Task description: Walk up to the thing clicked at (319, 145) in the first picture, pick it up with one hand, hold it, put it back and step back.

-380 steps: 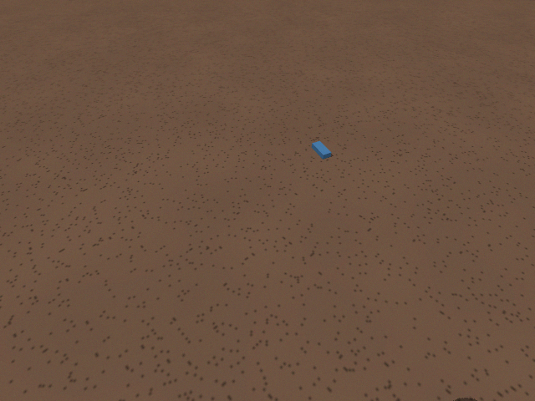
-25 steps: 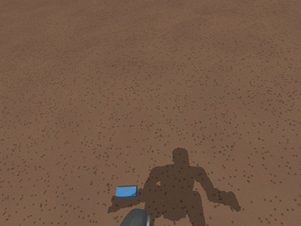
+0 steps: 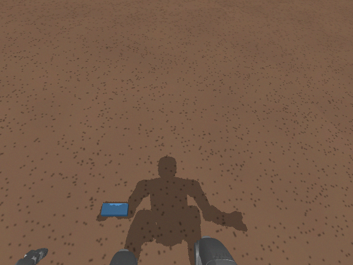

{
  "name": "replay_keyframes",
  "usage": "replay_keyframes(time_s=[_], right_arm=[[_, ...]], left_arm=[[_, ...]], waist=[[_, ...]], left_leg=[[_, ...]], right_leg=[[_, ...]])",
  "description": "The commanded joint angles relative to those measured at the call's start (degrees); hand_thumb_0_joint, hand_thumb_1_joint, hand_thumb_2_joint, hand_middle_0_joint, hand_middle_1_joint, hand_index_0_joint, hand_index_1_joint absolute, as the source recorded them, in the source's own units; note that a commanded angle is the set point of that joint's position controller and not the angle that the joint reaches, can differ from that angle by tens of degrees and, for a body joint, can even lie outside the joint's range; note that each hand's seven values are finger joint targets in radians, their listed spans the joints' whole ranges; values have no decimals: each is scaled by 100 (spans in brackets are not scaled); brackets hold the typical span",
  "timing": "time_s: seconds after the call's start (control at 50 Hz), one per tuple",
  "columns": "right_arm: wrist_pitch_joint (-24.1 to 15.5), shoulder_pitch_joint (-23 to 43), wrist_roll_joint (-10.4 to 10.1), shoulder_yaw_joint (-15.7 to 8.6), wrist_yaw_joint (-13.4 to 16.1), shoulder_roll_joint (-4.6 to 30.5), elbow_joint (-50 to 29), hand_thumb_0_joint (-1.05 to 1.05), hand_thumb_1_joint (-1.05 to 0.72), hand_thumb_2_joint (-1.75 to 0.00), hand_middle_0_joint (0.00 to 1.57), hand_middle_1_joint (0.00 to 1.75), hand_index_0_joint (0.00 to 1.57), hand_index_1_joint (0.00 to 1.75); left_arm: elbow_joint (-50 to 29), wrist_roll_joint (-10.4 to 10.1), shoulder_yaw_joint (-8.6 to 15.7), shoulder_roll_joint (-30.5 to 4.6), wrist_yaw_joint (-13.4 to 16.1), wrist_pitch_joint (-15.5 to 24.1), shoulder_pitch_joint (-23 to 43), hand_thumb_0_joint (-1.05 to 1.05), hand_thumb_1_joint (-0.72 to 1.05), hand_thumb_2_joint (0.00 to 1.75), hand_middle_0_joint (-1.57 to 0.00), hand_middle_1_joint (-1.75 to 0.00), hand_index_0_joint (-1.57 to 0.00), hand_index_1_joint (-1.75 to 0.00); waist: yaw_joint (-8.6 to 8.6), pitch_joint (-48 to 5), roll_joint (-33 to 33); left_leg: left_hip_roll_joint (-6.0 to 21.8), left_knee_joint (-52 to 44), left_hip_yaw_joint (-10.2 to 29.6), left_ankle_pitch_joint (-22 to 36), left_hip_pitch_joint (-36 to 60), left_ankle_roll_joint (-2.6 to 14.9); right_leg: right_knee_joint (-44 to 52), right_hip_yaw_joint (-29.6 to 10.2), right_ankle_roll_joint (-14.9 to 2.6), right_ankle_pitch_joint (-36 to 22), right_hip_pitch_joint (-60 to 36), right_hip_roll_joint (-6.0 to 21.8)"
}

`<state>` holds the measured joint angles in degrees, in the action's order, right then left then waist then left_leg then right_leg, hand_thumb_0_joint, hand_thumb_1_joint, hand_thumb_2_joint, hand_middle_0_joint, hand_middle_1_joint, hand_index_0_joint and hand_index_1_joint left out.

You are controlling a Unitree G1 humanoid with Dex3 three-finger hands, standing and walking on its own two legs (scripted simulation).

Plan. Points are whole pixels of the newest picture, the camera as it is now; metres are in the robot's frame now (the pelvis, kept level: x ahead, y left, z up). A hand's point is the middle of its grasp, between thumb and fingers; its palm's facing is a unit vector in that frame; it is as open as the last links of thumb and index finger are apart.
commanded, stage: walk up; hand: left
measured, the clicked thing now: (115, 209) +0.44 +0.27 -0.71
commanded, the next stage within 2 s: none
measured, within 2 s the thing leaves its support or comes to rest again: neither
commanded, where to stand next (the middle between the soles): +0.06 +0.01 m, yaw -1 degrees
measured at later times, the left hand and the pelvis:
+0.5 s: hand out of the picture -0.02 +0.39 -0.08, palm faces +0.00 -0.74 -0.67, open 7.4 cm; pelvis -0.02 +0.04 +0.00, yaw -1 degrees
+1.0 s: hand out of the picture +0.08 +0.25 -0.14, palm faces -0.14 -0.93 -0.35, open 7.4 cm; pelvis -0.03 -0.02 +0.00, yaw -5 degrees
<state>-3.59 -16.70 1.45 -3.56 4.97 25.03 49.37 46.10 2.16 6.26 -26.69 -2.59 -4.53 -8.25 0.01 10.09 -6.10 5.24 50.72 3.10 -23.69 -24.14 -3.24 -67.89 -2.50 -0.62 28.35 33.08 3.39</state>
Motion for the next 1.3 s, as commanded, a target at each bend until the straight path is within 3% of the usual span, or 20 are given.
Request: replay_keyframes(time_s=[0.0, 0.04, 0.06, 0.08, 0.2, 0.3, 0.4, 0.46, 0.48, 0.5, 0.52, 0.58, 0.82, 0.9, 0.92, 0.94, 0.96, 1.0, 1.08, 1.28], right_arm=[[37, 788, 25, -338, -103, 1455, -621, 0, -90, -90, 20, 30, 20, 30], [332, 537, 21, -108, -229, 682, -686, 0, -90, -90, 20, 30, 20, 30], [435, 469, 49, -84, -233, 520, -855, 0, -90, -90, 20, 30, 20, 30], [502, 812, 57, -290, -174, 1056, -805, 0, -90, -90, 20, 30, 20, 30], [807, 289, 296, -563, -585, 1379, -656, 0, -90, -90, 20, 30, 20, 30], [884, 554, 319, -660, -766, 1420, -892, 0, -90, -90, 20, 30, 20, 30], [652, 486, 28, -598, -876, 1304, -682, 0, -90, -90, 20, 30, 20, 30], [475, -829, -52, -654, -702, 1211, 22, 0, -90, -90, 20, 30, 20, 30], [506, -296, 45, -579, -610, 1315, -119, 0, -90, -90, 20, 30, 20, 30], [524, 383, -24, -612, -558, 1970, -469, 0, -90, -90, 20, 30, 20, 30], [529, 685, -116, -639, -531, 2294, -484, 0, -90, -90, 20, 30, 20, 30], [176, 332, -96, -557, -187, 1970, -162, 0, -90, -90, 20, 30, 20, 30], [-253, -277, 92, -567, -193, 2055, -103, 0, -90, -90, 20, 30, 20, 30], [110, 504, 197, -383, -451, 1450, -399, 0, -90, -90, 20, 30, 20, 30], [191, 343, 197, -185, -447, 748, -486, 0, -90, -90, 20, 30, 20, 30], [191, 467, 99, -79, -404, 459, -773, 0, -90, -90, 20, 30, 20, 30], [167, 817, 21, -283, -344, 1169, -764, 0, -90, -90, 20, 30, 20, 30], [244, 240, 103, -453, -516, 1466, -575, 0, -90, -90, 20, 30, 20, 30], [625, -391, 185, -564, -670, 1280, -651, 0, -90, -90, 20, 30, 20, 30], [633, 302, -173, -576, -620, 1125, -871, 0, -90, -90, 20, 30, 20, 30]], left_arm=[[151, -292, 243, -719, 156, 375, -954, 0, 90, 90, -20, -30, -20, -30], [409, -157, 364, -1366, 397, 667, -1478, 0, 90, 90, -20, -30, -20, -30], [229, -117, 449, -2160, 485, 753, -1272, 0, 90, 90, -20, -30, -20, -30], [106, -128, 413, -2328, 547, 759, -719, 0, 90, 90, -20, -30, -20, -30], [427, -184, 370, -1899, 972, 944, -1029, 0, 90, 90, -20, -30, -20, -30], [267, -110, 368, -1771, 995, 1045, -1152, 0, 90, 90, -20, -30, -20, -30], [42, 49, 402, -1822, 736, 1000, -936, 0, 90, 90, -20, -30, -20, -30], [93, 23, 157, -1274, 573, 738, -486, 0, 90, 90, -20, -30, -20, -30], [29, -214, -5, -751, 659, 627, -337, 0, 90, 90, -20, -30, -20, -30], [-77, -286, -59, -589, 742, 666, -455, 0, 90, 90, -20, -30, -20, -30], [79, -200, 58, -1092, 792, 629, -274, 0, 90, 90, -20, -30, -20, -30], [177, -74, 227, -1201, 516, 340, -453, 0, 90, 90, -20, -30, -20, -30], [-90, -4, 433, -1264, -247, 320, -356, 0, 90, 90, -20, -30, -20, -30], [642, -110, 441, -1089, 35, 642, -2054, 0, 90, 90, -20, -30, -20, -30], [780, -67, 537, -1424, 184, 729, -2684, 0, 90, 90, -20, -30, -20, -30], [464, 9, 596, -2121, 294, 835, -2306, 0, 90, 90, -20, -30, -20, -30], [191, -12, 525, -2266, 312, 828, -1331, 0, 90, 90, -20, -30, -20, -30], [335, -146, 492, -2133, 549, 1016, -1343, 0, 90, 90, -20, -30, -20, -30], [319, -247, 293, -1788, 859, 1064, -939, 0, 90, 90, -20, -30, -20, -30], [38, -112, 182, -1545, 813, 842, -367, 0, 90, 90, -20, -30, -20, -30]], waist=[[397, -1377, 2505], [607, -1362, 576], [424, -1330, -130], [341, -1168, 402], [7, -1028, 357], [124, -1050, -341], [194, -967, -1453], [-529, -1066, -307], [-379, -207, 598], [-112, -159, 1711], [-193, -107, 1401], [2, -357, 218], [-142, -333, 2410], [755, -616, 1848], [1050, -802, 160], [897, -571, -717], [661, -174, 322], [235, -267, 1527], [-214, -348, 411], [76, -1119, -1405]], left_leg=[[440, -868, 381, 2086, -451, 1274], [-304, 1593, -171, 257, -1699, 830], [-533, 2199, 420, -1332, -2183, 572], [-240, 2455, 946, -1449, -1981, 522], [71, 2984, 719, -97, -1945, 354], [150, 2655, 299, 336, -1834, 240], [-172, 490, -244, -1187, -896, 321], [-708, -1159, -827, -378, 1985, 396], [-53, -2162, 390, -136, 1087, 431], [1605, -2886, 2687, 229, 333, 1158], [2417, -3078, 3637, 523, -551, 2155], [1624, -2253, 2400, 1159, 549, 1589], [1128, -2952, 1502, -2584, 418, 1661], [147, -802, -99, -1623, -1476, 1080], [-353, 1268, -672, -1457, -2297, 831], [-829, 2222, 278, -1391, -3375, 541], [-312, 2187, 1066, -918, -3143, 519], [-116, 2177, 1039, -233, -3055, 408], [-358, 2421, 1068, 128, -1432, 289], [-326, -10, -111, -42, -292, 270]], right_leg=[[2116, 529, -26, -795, -1946, -232], [3526, -780, -6, -1026, -2776, 228], [4232, -3717, -861, -1575, -2242, 2104], [4657, -4523, -1494, -963, -1635, 2544], [3590, -2265, -1085, -2103, -1897, 1517], [3919, -2044, -1058, 43, -1543, 1058], [4083, -1947, -1220, 1954, -1017, 853], [2534, -881, -749, 1650, 874, 319], [1340, -724, -470, -451, 1138, -221], [497, -81, -124, 118, 1288, -799], [-370, -370, -93, 898, 599, -584], [-888, -975, -80, -89, 845, -359], [937, 71, 53, 416, 182, 32], [3103, 834, 108, -421, -2980, -518], [3858, -225, 57, 183, -3613, 98], [5219, -3989, -660, 1644, -2939, 1917], [5691, -4798, -1371, 2392, -2188, 2557], [4693, -3176, -1193, 339, -2854, 2132], [3700, -1105, -1083, -4765, -1482, 1801], [2757, -52, -1000, -4126, -1879, 1313]])
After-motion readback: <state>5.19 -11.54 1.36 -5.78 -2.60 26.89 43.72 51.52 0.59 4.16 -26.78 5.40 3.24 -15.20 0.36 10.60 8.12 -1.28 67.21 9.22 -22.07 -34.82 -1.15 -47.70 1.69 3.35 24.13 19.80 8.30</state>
